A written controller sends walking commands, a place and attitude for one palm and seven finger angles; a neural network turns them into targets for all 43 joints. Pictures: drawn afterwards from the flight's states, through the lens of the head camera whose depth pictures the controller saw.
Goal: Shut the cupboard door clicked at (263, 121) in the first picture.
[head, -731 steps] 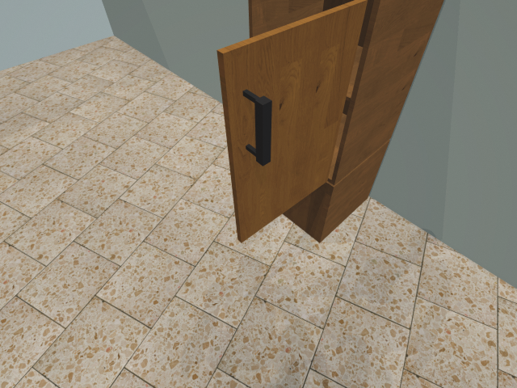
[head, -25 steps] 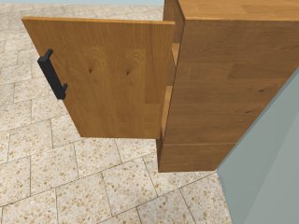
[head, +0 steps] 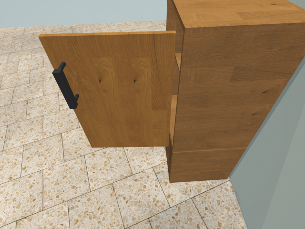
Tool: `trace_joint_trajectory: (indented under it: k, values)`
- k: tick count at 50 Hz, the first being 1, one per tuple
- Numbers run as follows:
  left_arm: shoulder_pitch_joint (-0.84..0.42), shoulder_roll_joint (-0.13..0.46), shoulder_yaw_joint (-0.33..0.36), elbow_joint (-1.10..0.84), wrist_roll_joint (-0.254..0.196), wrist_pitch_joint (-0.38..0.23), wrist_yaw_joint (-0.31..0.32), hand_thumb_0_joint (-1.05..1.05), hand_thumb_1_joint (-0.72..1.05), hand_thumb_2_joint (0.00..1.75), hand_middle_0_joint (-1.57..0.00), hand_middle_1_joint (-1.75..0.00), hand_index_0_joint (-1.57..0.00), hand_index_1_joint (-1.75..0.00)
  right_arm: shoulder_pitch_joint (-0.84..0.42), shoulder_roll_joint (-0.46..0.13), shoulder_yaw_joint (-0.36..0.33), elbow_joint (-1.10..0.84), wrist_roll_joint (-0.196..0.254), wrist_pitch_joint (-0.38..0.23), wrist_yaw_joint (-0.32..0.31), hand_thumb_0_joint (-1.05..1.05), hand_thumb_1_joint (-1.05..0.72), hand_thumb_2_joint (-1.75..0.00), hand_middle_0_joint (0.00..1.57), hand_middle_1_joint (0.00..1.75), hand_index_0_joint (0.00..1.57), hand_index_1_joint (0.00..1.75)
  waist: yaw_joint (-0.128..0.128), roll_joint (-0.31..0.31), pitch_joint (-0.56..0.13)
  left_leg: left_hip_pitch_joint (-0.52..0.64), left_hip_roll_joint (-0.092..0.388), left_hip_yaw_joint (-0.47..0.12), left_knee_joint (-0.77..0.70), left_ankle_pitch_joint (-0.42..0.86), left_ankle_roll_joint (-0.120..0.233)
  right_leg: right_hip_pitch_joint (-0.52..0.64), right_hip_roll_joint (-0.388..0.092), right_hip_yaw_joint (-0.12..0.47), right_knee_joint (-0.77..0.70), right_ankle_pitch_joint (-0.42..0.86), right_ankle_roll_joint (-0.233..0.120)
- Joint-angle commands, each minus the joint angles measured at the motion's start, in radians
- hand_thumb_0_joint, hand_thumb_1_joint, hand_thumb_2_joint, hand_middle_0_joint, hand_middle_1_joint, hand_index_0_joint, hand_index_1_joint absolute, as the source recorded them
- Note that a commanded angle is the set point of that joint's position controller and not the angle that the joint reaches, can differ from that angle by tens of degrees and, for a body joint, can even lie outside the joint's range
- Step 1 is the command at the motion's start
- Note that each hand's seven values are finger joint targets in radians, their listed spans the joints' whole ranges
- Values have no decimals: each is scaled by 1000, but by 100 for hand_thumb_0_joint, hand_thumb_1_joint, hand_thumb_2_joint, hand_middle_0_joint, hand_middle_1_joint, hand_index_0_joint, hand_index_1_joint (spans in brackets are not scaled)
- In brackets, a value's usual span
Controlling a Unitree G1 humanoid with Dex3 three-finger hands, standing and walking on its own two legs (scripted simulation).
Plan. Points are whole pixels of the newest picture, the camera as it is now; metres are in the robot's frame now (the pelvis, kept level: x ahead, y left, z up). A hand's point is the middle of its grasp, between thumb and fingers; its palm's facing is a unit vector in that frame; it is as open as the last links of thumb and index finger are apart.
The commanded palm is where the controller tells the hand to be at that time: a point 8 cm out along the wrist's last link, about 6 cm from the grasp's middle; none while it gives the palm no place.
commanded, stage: look again from close up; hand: left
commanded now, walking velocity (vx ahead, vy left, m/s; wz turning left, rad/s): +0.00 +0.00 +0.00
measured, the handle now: (68, 86) +0.53 +0.32 +0.09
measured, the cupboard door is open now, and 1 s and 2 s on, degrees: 87 87 87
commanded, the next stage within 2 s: shuffle to correct the standing spot in 0.22 s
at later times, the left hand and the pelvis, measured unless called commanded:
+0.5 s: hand out of the picture +0.01 +0.16 -0.18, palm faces +0.03 -0.98 -0.18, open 7.4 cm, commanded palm none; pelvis +0.02 -0.01 +0.00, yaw +0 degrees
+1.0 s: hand (92, 223) +0.18 +0.21 -0.17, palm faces +0.04 -0.97 -0.26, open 7.4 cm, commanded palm none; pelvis +0.10 +0.02 -0.01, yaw +1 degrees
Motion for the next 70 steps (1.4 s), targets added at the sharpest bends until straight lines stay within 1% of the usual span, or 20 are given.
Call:
trace_joint_trajectory:
  k: [1, 16, 19, 26, 31, 34, 37, 43, 46, 47, 48, 49, 50, 52, 56, 64, 67, 68, 69, 70]
  values:
    - [26, 107, 17, -38, 2, -9, 6, 0, 90, 90, -20, -30, -20, -30, 29, -101, -12, -40, -3, -17, -4, 0, -90, -90, 20, 30, 20, 30, 6, -45, 112, -91, 104, -140, -170, -36, 18, -71, -59, 94, -123, -25, -42]
    - [27, 123, 20, -13, 0, -19, 6, 0, 90, 90, -20, -30, -20, -30, 26, -94, -8, 21, 1, -28, -12, 0, -90, -90, 20, 30, 20, 30, 12, -42, 36, -11, 110, -103, -129, 147, 10, -19, -82, 101, -126, 156, -41]
    - [40, 119, 24, -10, 5, -14, 6, 0, 90, 90, -20, -30, -20, -30, 42, -74, -5, 28, -2, -16, -8, 0, -90, -90, 20, 30, 20, 30, 17, -46, 58, -44, 87, -82, -108, 30, 8, -21, -92, 116, -139, 15, -54]
    - [84, 176, 60, -28, 12, -11, 6, 0, 90, 90, -20, -30, -20, -30, 16, -64, -15, -17, -11, 2, 5, 0, -90, -90, 20, 30, 20, 30, 36, -169, 121, -191, 36, -8, 106, -97, -18, -19, -254, 316, -270, -124, -151]
    - [49, 159, 71, -51, 15, -9, 7, 0, 90, 90, -20, -30, -20, -30, 98, -68, -17, -2, -6, -17, 4, 0, -90, -90, 20, 30, 20, 30, -1, -77, 65, -16, 55, -17, -38, 64, -7, -52, -170, 138, -62, 144, -111]
    - [-37, 79, 47, -95, 17, 0, 8, 0, 90, 90, -20, -30, -20, -30, 231, -141, -28, 31, -11, -22, -16, 0, -90, -90, 20, 30, 20, 30, -46, 250, 58, 218, 285, -288, -139, 645, 176, -347, 16, -67, 358, -311, -17]
    - [-85, 80, 54, -111, 14, 2, 6, 0, 90, 90, -20, -30, -20, -30, 191, -128, -20, 0, -17, -21, -22, 0, -90, -90, 20, 30, 20, 30, -31, 107, 55, 218, 306, -267, -106, 778, 233, -402, -46, -20, 511, -313, -34]
    - [-84, 47, 52, -125, 14, 15, -9, 0, 90, 90, -20, -30, -20, -30, 104, -140, -30, -36, -18, -19, -16, 0, -90, -90, 20, 30, 20, 30, 13, 79, 37, 95, 224, -155, -138, 610, 193, -225, -19, -81, 321, -154, -27]
    - [24, 71, 62, -106, 16, -6, -4, 0, 90, 90, -20, -30, -20, -30, 82, -150, -36, -40, -4, -19, -11, 0, -90, -90, 20, 30, 20, 30, 79, 10, -29, 77, 178, -89, 8, 649, 127, -19, -11, -90, 43, 80, -30]
    - [107, 113, 73, -84, 18, -18, 1, 0, 90, 90, -20, -30, -20, -30, 81, -144, -39, -45, 5, -21, -6, 0, -90, -90, 20, 30, 20, 30, 113, -48, -72, -9, 137, -52, 127, 537, 81, 148, -72, -29, -36, 214, -45]
    - [190, 201, 92, -64, 25, -29, 14, 0, 90, 90, -20, -30, -20, -30, 92, -105, -40, -64, 13, -25, 0, 0, -90, -90, 20, 30, 20, 30, 134, -269, -141, -216, 33, -3, 346, 171, 26, 339, -308, 277, -72, 468, -140]
    - [208, 259, 105, -66, 11, -27, 17, 0, 90, 90, -20, -30, -20, -30, 83, -93, -43, -85, 2, -14, -3, 0, -90, -90, 20, 30, 20, 30, 118, -295, -131, -345, -39, -16, 593, -346, -21, 349, -521, 493, -155, 789, -267]
    - [173, 251, 104, -80, 7, -23, 23, 0, 90, 90, -20, -30, -20, -30, 90, -100, -48, -83, -5, 3, -11, 0, -90, -90, 20, 30, 20, 30, 95, -188, -84, -359, 14, -120, 676, -353, -28, 264, -534, 453, -161, 732, -310]
    - [65, 189, 90, -100, 12, -21, 26, 0, 90, 90, -20, -30, -20, -30, -2, -77, -50, -85, -11, 28, 6, 0, -90, -90, 20, 30, 20, 30, 66, -207, 59, -418, 53, -115, 742, -250, -41, 64, -432, 337, -196, 579, -250]
    - [0, 180, 89, -127, 17, -24, 17, 0, 90, 90, -20, -30, -20, -30, 8, -44, -52, -90, -10, 52, 30, 0, -90, -90, 20, 30, 20, 30, 18, -187, 28, -338, 55, -49, 645, -81, -72, -51, -299, 84, -193, 535, -161]
    - [-8, 268, 121, -146, 30, 4, 7, 0, 90, 90, -20, -30, -20, -30, -128, -62, -59, -164, 5, 42, 36, 0, -90, -90, 20, 30, 20, 30, 57, -238, 30, -204, 32, 29, 257, -29, -89, -91, -305, 83, -132, 353, -135]
    - [-20, 259, 123, -146, 25, 20, 8, 0, 90, 90, -20, -30, -20, -30, -21, -89, -67, -133, 3, 23, 29, 0, -90, -90, 20, 30, 20, 30, 5, -183, -38, 27, 16, 57, -8, 105, -77, -131, -246, 45, 34, 291, -81]
    - [2, 200, 106, -150, 21, 29, 7, 0, 90, 90, -20, -30, -20, -30, 36, -140, -75, -118, 0, 10, 21, 0, -90, -90, 20, 30, 20, 30, -14, -21, -97, 149, 101, -7, -64, 250, -56, -168, -161, -15, 182, 111, -39]
    - [37, 109, 88, -164, 16, 43, 8, 0, 90, 90, -20, -30, -20, -30, 81, -225, -91, -123, -5, 5, 14, 0, -90, -90, 20, 30, 20, 30, -18, 258, -130, 167, 343, -308, -126, 504, 33, -298, -31, -78, 385, -349, 28]
    - [35, 110, 79, -160, 10, 54, 21, 0, 90, 90, -20, -30, -20, -30, 75, -252, -87, -134, -8, 20, 5, 0, -90, -90, 20, 30, 20, 30, -32, 218, -136, 56, 402, -356, -164, 513, 124, -260, -20, 30, 507, -390, 12]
